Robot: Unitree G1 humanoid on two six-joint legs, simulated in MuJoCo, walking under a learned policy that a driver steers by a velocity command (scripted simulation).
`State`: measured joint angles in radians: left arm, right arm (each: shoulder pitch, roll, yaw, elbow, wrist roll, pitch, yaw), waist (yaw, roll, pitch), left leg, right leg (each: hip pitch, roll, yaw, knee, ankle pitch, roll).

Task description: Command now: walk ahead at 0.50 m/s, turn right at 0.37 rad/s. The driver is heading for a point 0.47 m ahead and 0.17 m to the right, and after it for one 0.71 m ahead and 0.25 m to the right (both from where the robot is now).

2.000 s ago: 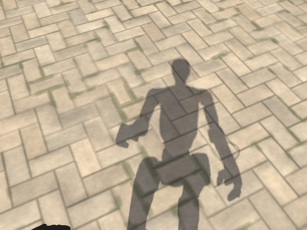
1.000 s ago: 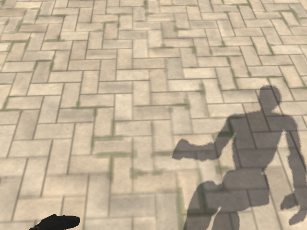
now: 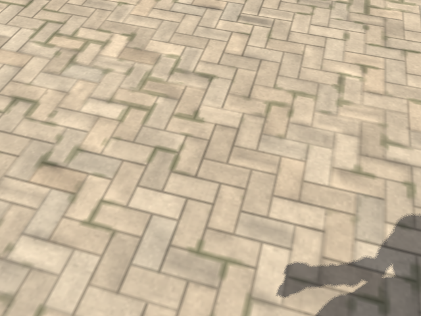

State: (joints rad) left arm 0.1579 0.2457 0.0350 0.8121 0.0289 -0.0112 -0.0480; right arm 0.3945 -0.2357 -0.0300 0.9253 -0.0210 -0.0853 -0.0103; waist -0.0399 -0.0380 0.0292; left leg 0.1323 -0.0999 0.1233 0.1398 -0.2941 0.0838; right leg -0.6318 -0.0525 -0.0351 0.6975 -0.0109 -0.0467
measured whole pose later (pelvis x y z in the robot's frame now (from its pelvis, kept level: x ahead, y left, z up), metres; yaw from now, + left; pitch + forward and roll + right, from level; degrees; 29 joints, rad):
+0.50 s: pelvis +0.28 -0.04 +0.01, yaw -17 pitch +2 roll -1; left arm 0.40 0.28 0.07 0.86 0.01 -0.04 -0.01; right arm 0.07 -0.26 -0.01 0.74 -0.03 -0.03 0.02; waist 0.08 0.03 0.04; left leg -0.63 0.08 -0.05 0.69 -0.06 -0.06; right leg -0.06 0.15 0.14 0.31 -0.27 -0.11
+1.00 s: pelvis +0.53 -0.09 +0.01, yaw -34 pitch +1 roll +2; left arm 0.09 0.28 0.05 0.71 0.03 0.01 -0.08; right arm 0.40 -0.26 -0.04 0.86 -0.02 -0.08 0.00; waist -0.06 -0.05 0.04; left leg 0.02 0.00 0.21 0.24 -0.28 0.01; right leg -0.65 -0.06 -0.02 0.80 -0.07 -0.04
